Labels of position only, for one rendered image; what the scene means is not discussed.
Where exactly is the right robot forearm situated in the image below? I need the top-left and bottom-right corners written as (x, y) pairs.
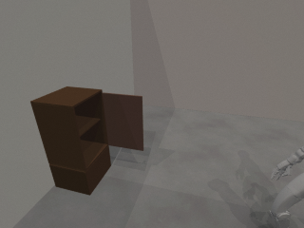
top-left (287, 145), bottom-right (304, 164)

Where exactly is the robot right hand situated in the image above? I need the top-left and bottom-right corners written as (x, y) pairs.
top-left (271, 160), bottom-right (293, 181)

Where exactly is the right robot thigh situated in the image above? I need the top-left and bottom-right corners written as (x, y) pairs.
top-left (272, 172), bottom-right (304, 221)

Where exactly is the robot right shin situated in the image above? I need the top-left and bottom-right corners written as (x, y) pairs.
top-left (269, 210), bottom-right (290, 228)

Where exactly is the cupboard door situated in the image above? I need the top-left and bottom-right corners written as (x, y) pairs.
top-left (102, 92), bottom-right (143, 151)

